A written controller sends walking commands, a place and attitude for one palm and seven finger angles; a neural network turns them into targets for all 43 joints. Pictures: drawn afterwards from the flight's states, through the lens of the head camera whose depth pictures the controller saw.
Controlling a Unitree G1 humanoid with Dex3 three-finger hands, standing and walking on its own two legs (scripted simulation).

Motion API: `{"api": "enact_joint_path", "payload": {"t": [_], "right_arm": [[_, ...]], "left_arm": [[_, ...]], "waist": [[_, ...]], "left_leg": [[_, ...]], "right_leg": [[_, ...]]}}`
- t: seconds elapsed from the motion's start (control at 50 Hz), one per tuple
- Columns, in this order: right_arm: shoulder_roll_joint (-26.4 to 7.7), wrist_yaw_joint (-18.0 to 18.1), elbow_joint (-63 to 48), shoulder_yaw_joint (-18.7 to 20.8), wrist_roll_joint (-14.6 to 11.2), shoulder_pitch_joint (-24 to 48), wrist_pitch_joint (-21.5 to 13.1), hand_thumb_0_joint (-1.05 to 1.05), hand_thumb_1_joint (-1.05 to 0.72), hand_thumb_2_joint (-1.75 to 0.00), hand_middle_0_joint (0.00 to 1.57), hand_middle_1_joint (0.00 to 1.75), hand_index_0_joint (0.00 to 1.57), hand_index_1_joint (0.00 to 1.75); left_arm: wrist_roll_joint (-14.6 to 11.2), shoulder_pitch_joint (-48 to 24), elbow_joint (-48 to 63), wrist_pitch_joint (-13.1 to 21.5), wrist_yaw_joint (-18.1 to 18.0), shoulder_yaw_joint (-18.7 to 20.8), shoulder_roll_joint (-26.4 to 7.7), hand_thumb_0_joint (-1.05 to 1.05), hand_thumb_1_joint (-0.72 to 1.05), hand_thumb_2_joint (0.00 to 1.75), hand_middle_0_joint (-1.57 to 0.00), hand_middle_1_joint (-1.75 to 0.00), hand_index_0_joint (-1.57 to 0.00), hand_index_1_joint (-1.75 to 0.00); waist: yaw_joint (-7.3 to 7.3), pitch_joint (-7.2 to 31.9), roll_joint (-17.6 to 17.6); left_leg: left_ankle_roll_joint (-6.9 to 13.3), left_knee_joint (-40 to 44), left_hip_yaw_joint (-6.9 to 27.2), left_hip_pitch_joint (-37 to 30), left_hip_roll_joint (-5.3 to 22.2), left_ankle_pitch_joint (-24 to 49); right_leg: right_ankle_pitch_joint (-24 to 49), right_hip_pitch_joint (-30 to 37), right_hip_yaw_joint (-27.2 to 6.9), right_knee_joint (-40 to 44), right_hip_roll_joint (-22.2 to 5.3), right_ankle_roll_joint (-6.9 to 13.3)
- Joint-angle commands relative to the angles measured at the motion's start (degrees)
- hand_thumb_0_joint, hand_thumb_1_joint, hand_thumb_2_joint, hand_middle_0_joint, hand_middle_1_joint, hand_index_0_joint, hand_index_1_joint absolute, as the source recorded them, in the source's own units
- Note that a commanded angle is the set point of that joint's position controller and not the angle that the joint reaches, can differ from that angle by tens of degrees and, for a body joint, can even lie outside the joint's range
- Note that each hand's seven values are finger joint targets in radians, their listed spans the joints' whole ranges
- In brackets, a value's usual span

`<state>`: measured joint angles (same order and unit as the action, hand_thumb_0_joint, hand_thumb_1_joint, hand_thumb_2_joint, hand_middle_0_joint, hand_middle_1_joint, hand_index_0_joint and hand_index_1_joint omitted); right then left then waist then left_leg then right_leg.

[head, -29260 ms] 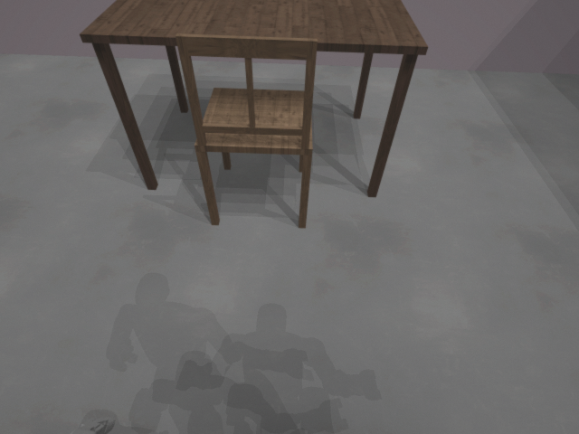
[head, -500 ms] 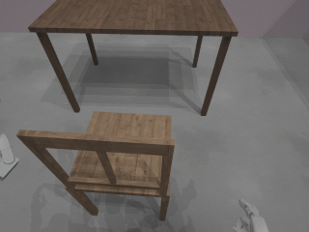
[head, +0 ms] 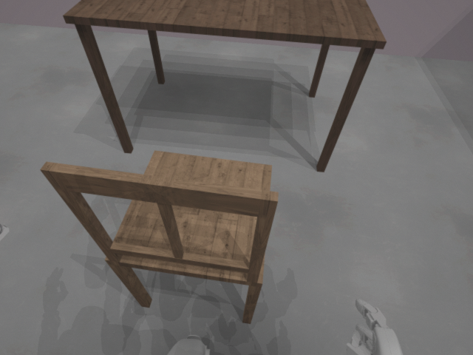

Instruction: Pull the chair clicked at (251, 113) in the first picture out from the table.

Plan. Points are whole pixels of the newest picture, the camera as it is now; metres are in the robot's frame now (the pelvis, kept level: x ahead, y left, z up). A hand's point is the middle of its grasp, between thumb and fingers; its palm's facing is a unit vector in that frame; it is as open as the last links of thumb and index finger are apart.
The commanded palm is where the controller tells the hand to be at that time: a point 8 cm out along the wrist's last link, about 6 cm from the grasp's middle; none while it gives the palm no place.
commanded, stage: step back with the hand held close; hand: left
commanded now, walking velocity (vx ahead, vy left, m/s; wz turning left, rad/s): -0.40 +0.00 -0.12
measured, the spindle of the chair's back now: (172, 231) +0.37 +0.16 -0.09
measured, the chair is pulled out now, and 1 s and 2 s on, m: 0.60 0.60 0.60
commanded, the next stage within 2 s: stop stepping back and stand still in 0.26 s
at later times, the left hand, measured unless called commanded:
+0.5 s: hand out of the picture +0.12 +0.24 +0.20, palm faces +0.32 -0.76 -0.57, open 7.4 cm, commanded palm +0.07 +0.28 +0.20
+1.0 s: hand out of the picture +0.06 +0.25 +0.19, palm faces +0.36 -0.82 -0.46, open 7.4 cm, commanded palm +0.01 +0.29 +0.20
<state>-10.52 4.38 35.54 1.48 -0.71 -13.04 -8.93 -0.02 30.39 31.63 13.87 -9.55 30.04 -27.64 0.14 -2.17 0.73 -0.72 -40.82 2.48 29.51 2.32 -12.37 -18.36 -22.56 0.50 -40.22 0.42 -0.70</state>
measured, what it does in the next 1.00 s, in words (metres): walks backwards: left foot, then right foot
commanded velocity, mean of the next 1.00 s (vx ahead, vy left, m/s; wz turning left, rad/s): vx -0.04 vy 0.01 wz -0.03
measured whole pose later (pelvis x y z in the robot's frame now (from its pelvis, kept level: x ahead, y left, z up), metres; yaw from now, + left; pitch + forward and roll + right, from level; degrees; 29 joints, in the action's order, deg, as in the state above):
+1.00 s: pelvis -0.16 +0.00 +0.02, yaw -6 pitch -3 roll -2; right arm -11.7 4.0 39.9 0.9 -0.7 -16.0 -8.6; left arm -0.8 31.3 25.6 11.5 -7.9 23.6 -23.0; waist 0.2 0.4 0.9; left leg 0.6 -30.8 1.5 18.6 1.1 -10.4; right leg -13.8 -12.5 1.8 -28.1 -0.1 -0.7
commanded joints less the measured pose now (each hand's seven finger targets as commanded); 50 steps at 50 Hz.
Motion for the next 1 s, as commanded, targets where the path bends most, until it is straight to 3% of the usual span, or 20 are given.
{"api": "enact_joint_path", "payload": {"t": [0.0, 0.04, 0.06, 0.14, 0.16, 0.18, 0.2, 0.26, 0.34, 0.4, 0.44, 0.46, 0.5, 0.58, 0.62, 0.66, 0.68, 0.8, 0.84, 0.98], "right_arm": [[-8.4, 0.5, -6.2, 3.0, 0.7, 3.1, -4.8, 0.00, -0.90, -0.90, 0.20, 0.30, 0.20, 0.30], [-7.9, 0.1, -5.2, 4.2, 0.8, 3.0, -4.3, 0.00, -0.90, -0.90, 0.20, 0.30, 0.20, 0.30], [-6.7, -0.2, -5.9, 3.7, 1.2, 5.0, -3.6, 0.00, -0.90, -0.90, 0.20, 0.30, 0.20, 0.30], [-5.9, 0.5, -6.3, 1.8, 1.0, 6.2, -1.7, 0.00, -0.90, -0.90, 0.20, 0.30, 0.20, 0.30], [-6.9, 0.8, -6.5, 2.4, 0.8, 5.8, -1.8, 0.00, -0.90, -0.90, 0.20, 0.30, 0.20, 0.30], [-7.6, 0.7, -7.2, 3.5, 0.7, 5.6, -2.4, 0.00, -0.90, -0.90, 0.20, 0.30, 0.20, 0.30], [-7.9, 0.0, -6.7, 4.3, 0.6, 3.9, -3.2, 0.00, -0.90, -0.90, 0.20, 0.30, 0.20, 0.30], [-8.0, -0.6, -5.1, 4.5, 1.7, 4.5, -4.5, 0.00, -0.90, -0.90, 0.20, 0.30, 0.20, 0.30], [-8.4, -1.4, -6.0, 4.2, 0.3, 4.6, -4.6, 0.00, -0.90, -0.90, 0.20, 0.30, 0.20, 0.30], [-9.4, -1.3, -8.4, 3.2, -0.6, 3.8, -2.9, 0.00, -0.90, -0.90, 0.20, 0.30, 0.20, 0.30], [-8.7, -0.9, -8.5, 2.3, -0.9, 2.5, -2.3, 0.00, -0.90, -0.90, 0.20, 0.30, 0.20, 0.30], [-7.7, -0.6, -8.6, 1.8, -0.7, 2.8, -2.1, 0.00, -0.90, -0.90, 0.20, 0.30, 0.20, 0.30], [-8.7, -0.6, -7.3, 2.4, -0.8, 2.0, -1.3, 0.00, -0.90, -0.90, 0.20, 0.30, 0.20, 0.30], [-8.3, 0.5, -7.6, 1.1, -0.4, 5.4, -0.1, 0.00, -0.90, -0.90, 0.20, 0.30, 0.20, 0.30], [-9.4, 0.8, -8.1, 1.7, -0.5, 4.1, -1.1, 0.00, -0.90, -0.90, 0.20, 0.30, 0.20, 0.30], [-9.4, 0.6, -8.3, 1.4, -0.5, 5.3, -2.3, 0.00, -0.90, -0.90, 0.20, 0.30, 0.20, 0.30], [-8.8, 0.5, -8.7, 1.6, -0.5, 5.4, -2.5, 0.00, -0.90, -0.90, 0.20, 0.30, 0.20, 0.30], [-8.5, -0.2, -5.7, 2.0, 0.4, 2.0, -3.5, 0.00, -0.90, -0.90, 0.20, 0.30, 0.20, 0.30], [-9.3, -0.2, -4.8, 2.9, -0.1, 0.8, -3.0, 0.00, -0.90, -0.90, 0.20, 0.30, 0.20, 0.30], [-8.3, 0.8, -6.1, 1.2, -0.6, 5.3, -3.5, 0.00, -0.90, -0.90, 0.20, 0.30, 0.20, 0.30]], "left_arm": [[-0.6, -3.4, 10.9, 5.2, 0.0, 4.9, -9.0, 0.00, 0.90, 0.90, -0.20, -0.30, -0.20, -0.30], [-1.6, -4.7, 11.7, 4.1, -0.7, 4.1, -10.0, 0.00, 0.90, 0.90, -0.20, -0.30, -0.20, -0.30], [-1.2, -4.6, 10.9, 3.3, -0.9, 4.4, -10.0, 0.00, 0.90, 0.90, -0.20, -0.30, -0.20, -0.30], [-0.6, 0.5, 11.5, 3.8, -1.0, 6.7, -9.6, 0.00, 0.90, 0.90, -0.20, -0.30, -0.20, -0.30], [-0.5, 1.5, 13.6, 4.8, -1.0, 6.9, -10.0, 0.00, 0.90, 0.90, -0.20, -0.30, -0.20, -0.30], [-0.3, 1.2, 15.0, 5.5, -0.7, 6.6, -9.7, 0.00, 0.90, 0.90, -0.20, -0.30, -0.20, -0.30], [-1.2, 1.6, 16.1, 6.6, 0.2, 5.5, -8.7, 0.00, 0.90, 0.90, -0.20, -0.30, -0.20, -0.30], [-2.2, 0.2, 15.8, 5.9, 0.2, 6.0, -8.3, 0.00, 0.90, 0.90, -0.20, -0.30, -0.20, -0.30], [-2.3, 1.4, 16.0, 4.9, 0.5, 5.3, -7.8, 0.00, 0.90, 0.90, -0.20, -0.30, -0.20, -0.30], [-2.5, 5.2, 10.0, 1.5, 0.7, 4.4, -6.9, 0.00, 0.90, 0.90, -0.20, -0.30, -0.20, -0.30], [-2.4, 1.8, 8.3, 0.8, 0.6, 4.2, -8.6, 0.00, 0.90, 0.90, -0.20, -0.30, -0.20, -0.30], [-2.6, -0.5, 7.1, 0.7, 0.3, 5.7, -11.5, 0.00, 0.90, 0.90, -0.20, -0.30, -0.20, -0.30], [-3.2, -3.2, 6.3, -1.1, 0.1, 3.2, -10.0, 0.00, 0.90, 0.90, -0.20, -0.30, -0.20, -0.30], [-2.1, -1.4, 6.2, -1.1, -0.5, 2.6, -9.3, 0.00, 0.90, 0.90, -0.20, -0.30, -0.20, -0.30], [-1.3, -1.1, 9.2, 0.3, -0.6, 3.0, -9.9, 0.00, 0.90, 0.90, -0.20, -0.30, -0.20, -0.30], [-0.1, -0.1, 9.9, 1.0, -0.3, 2.8, -9.1, 0.00, 0.90, 0.90, -0.20, -0.30, -0.20, -0.30], [0.6, -0.9, 10.0, 1.0, -0.1, 2.7, -8.9, 0.00, 0.90, 0.90, -0.20, -0.30, -0.20, -0.30], [-1.6, 0.4, 6.3, 2.7, 0.6, 4.3, -10.0, 0.00, 0.90, 0.90, -0.20, -0.30, -0.20, -0.30], [-1.4, 0.2, 3.9, 1.4, 0.7, 1.4, -7.1, 0.00, 0.90, 0.90, -0.20, -0.30, -0.20, -0.30], [-0.3, -4.8, 4.0, 0.3, 0.2, -0.9, -5.8, 0.00, 0.90, 0.90, -0.20, -0.30, -0.20, -0.30]], "waist": [[0.03, 7.3, -3.2], [-0.48, 11.6, -11.8], [-0.76, 10.4, -12.1], [0.34, 10.7, -6.4], [0.28, 12.9, 0.4], [0.06, 13.9, 9.7], [-0.01, 15.1, 12.1], [1.14, 11.5, 13.3], [-0.64, 10.3, 14.3], [-0.54, 8.0, 13.0], [0.47, 6.1, 1.9], [1.39, 4.9, -7.9], [1.54, 8.2, -19.1], [1.53, 1.5, -6.0], [0.86, 0.5, 1.3], [0.65, 2.0, 20.2], [0.26, 0.4, 22.6], [0.97, 5.0, -0.1], [1.19, 4.7, -4.4], [-0.15, 0.0, 7.5]], "left_leg": [[2.5, 2.2, 1.4, -4.5, 1.3, -8.8], [-0.4, -13.3, -1.7, -11.0, -3.2, -9.6], [-0.2, -16.5, -0.3, -8.7, -3.3, -13.2], [0.9, 14.2, -1.1, -11.5, -1.1, -2.6], [2.4, 21.4, 0.5, -16.2, 3.2, 14.2], [6.2, 21.8, 8.2, -21.0, 13.6, 33.5], [8.9, 19.9, 7.1, -27.6, 18.7, 44.0], [11.3, 15.2, 7.0, -23.5, 19.6, 48.7], [6.7, 15.7, 2.3, -19.7, 15.8, 34.7], [4.8, 15.0, 1.4, -8.8, 13.3, -5.3], [2.3, 7.2, -2.1, -5.3, 6.9, -20.4], [0.4, -2.1, -5.0, -5.8, 2.5, -21.1], [0.2, -11.5, -1.9, -13.7, -0.5, -11.3], [2.5, 7.6, -1.0, -15.0, -0.2, -13.7], [4.3, 21.9, 5.8, -10.7, 3.1, -13.9], [6.2, 34.7, 13.9, -0.1, 8.5, -35.4], [7.2, 37.1, 15.0, 7.8, 9.4, -40.1], [3.4, 12.2, 2.1, -10.1, 0.6, -11.5], [2.8, 11.0, 2.1, -14.4, 0.1, -13.8], [4.4, 28.6, 9.1, -5.1, 5.0, -27.3]], "right_leg": [[21.6, 2.8, -14.0, 15.3, -10.6, 6.3], [26.4, -0.3, -22.0, 22.0, -21.8, 12.9], [30.1, 0.7, -20.8, 21.6, -22.6, 13.8], [42.1, 9.8, -10.1, 8.6, -14.8, 6.9], [37.2, 9.8, -6.9, 2.1, -9.9, 3.3], [14.8, 2.8, -3.9, -7.0, -4.5, 0.4], [-6.9, -4.8, -3.9, -17.2, -2.1, 0.0], [-13.3, -9.7, -6.2, -26.0, -0.8, 0.2], [-4.2, 0.9, -0.1, -5.0, -2.7, 2.0], [-0.6, 10.1, 2.3, 9.5, -3.5, -0.1], [3.1, 12.0, 0.5, 19.6, -5.9, 1.5], [1.3, 5.4, -9.8, 23.9, -13.4, 5.0], [-8.5, -1.9, -15.6, 27.5, -18.2, 8.9], [-16.4, -4.2, -6.6, 23.7, -12.3, 5.1], [-9.8, 2.8, -3.0, 17.0, -7.2, 2.9], [-10.8, 11.0, 2.5, 3.5, -1.6, 0.6], [-6.7, 16.1, 3.4, -1.7, -0.1, 0.2], [2.3, 10.5, -6.2, 24.0, -8.3, 5.2], [-11.3, 2.5, -7.8, 24.6, -8.3, 5.2], [-7.5, 10.6, -1.2, 17.0, -1.4, 1.4]]}}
